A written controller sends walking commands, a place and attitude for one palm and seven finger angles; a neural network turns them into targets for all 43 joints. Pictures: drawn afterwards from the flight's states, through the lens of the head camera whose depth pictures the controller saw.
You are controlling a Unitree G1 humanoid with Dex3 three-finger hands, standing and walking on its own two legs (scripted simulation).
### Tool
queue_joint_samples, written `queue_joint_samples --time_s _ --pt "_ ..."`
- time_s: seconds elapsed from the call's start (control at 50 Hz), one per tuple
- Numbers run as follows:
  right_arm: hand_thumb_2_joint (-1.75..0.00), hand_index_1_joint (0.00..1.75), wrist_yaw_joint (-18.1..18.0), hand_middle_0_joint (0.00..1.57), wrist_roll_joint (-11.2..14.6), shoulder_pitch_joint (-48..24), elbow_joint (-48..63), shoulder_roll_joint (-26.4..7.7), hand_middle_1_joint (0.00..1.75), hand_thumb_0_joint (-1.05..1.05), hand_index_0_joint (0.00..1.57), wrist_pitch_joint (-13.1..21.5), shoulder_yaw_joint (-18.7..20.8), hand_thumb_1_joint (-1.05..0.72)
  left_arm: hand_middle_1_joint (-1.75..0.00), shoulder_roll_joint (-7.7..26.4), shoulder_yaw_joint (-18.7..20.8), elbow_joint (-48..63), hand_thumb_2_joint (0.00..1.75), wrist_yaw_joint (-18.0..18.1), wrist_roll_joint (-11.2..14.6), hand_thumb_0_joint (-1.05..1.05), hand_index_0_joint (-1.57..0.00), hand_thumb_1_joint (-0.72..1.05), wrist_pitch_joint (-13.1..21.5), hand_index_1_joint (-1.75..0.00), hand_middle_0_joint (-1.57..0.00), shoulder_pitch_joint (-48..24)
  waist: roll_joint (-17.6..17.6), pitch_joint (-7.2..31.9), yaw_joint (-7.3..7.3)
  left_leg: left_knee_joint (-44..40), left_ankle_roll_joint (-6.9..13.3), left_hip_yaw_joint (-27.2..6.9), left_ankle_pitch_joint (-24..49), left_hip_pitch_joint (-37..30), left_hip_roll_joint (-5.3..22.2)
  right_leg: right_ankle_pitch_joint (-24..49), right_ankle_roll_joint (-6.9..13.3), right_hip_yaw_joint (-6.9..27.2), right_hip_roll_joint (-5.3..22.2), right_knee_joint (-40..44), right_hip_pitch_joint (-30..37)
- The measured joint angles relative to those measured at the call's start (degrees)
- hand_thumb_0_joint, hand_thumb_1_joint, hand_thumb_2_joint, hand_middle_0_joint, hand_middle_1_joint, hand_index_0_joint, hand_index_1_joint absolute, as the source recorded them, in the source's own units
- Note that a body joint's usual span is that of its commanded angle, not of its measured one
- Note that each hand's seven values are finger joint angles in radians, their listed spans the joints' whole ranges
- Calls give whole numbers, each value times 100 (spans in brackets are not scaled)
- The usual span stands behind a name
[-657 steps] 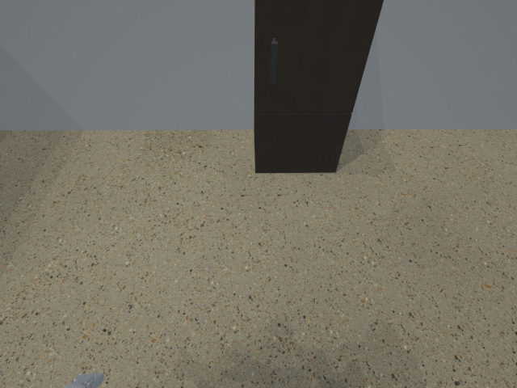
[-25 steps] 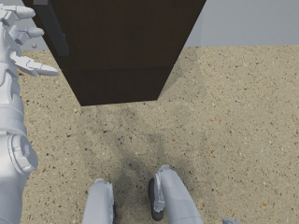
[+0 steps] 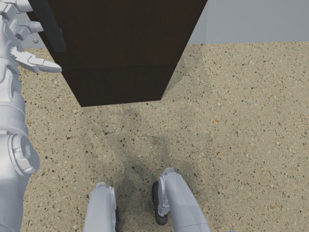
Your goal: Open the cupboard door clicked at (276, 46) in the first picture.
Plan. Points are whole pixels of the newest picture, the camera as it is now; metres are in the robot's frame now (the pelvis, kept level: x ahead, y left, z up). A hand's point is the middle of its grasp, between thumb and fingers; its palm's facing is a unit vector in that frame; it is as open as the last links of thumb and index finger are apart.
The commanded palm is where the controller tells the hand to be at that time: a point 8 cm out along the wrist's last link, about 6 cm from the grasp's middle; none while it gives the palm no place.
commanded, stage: slide the fingers in behind the handle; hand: left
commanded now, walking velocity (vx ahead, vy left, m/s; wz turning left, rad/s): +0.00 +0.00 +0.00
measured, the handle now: (49, 16) +0.61 +0.18 +0.05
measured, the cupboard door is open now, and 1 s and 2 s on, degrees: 0 0 2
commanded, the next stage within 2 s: close the thumb around the handle in 1.30 s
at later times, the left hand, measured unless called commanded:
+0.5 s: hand (55, 37) +0.57 +0.17 +0.04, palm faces +0.01 -1.00 -0.03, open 14.0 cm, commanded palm +0.54 +0.21 +0.04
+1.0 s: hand (62, 38) +0.56 +0.16 +0.04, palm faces +0.04 -1.00 -0.03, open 14.0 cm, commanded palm +0.54 +0.18 +0.04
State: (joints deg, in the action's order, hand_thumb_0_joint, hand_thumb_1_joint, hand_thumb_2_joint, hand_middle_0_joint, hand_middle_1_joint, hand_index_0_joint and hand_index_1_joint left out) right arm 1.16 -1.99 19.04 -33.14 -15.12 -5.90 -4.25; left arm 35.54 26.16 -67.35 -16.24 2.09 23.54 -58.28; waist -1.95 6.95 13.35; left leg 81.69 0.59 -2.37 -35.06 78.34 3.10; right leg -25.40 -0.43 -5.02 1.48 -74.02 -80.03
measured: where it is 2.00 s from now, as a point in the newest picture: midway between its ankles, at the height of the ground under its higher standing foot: (137, 221)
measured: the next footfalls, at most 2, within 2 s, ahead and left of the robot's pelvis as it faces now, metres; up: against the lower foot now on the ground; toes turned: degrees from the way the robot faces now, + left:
none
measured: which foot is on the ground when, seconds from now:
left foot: down 0.00-1.00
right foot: down 0.00-1.00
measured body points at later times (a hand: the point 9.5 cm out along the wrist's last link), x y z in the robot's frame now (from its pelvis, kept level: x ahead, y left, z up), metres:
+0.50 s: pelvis +0.01 +0.00 +0.00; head +0.20 +0.03 +0.40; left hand +0.56 +0.23 +0.04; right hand +0.01 -0.26 -0.11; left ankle +0.01 +0.11 -0.59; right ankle +0.08 -0.13 -0.59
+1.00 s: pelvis +0.01 +0.00 +0.00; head +0.21 +0.03 +0.41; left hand +0.56 +0.21 +0.04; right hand +0.02 -0.26 -0.11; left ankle +0.01 +0.11 -0.59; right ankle +0.08 -0.13 -0.59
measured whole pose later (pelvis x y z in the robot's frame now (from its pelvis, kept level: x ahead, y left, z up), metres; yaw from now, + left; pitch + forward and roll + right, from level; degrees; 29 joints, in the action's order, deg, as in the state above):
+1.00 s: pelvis +0.01 +0.00 +0.00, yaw +1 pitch +32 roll -4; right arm 3.0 -3.5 19.2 -33.9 -14.1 -5.9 -2.7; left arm 27.6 21.4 -66.7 -6.0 0.8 26.0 -58.5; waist -2.4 7.5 13.4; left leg 80.5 0.5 -1.9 -35.5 77.3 2.5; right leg -26.4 -0.5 -4.4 1.9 -73.9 -79.5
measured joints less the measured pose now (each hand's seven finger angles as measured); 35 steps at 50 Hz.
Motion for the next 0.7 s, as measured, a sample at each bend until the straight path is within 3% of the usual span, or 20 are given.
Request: queue_joint_samples --time_s 0.12,0.4,0.7 --pt "-89 30 16 20 -35 25 3 5 30 0 20 38 4 -91 -120 -13 -20 -39 30 138 -76 -1 -30 -50 68 -120 -30 -103 -7 7 63 40 7 10 -9 72 -3 -2 -7 13 2 -36 -75" --pt "-89 30 89 20 -103 54 -22 84 30 0 20 5 53 -91 -120 -368 -190 61 30 534 -169 -1 -30 -50 135 -120 -30 -108 -40 34 67 -11 8 43 -31 44 -25 -43 -19 50 18 -28 -73" --pt "-89 30 117 20 -110 16 -30 97 30 0 20 3 89 -91 -120 -514 -365 23 30 686 -125 -1 -32 -50 197 -122 -31 -133 -32 25 22 -51 -13 36 -47 3 -41 -91 -1 48 30 -35 -49"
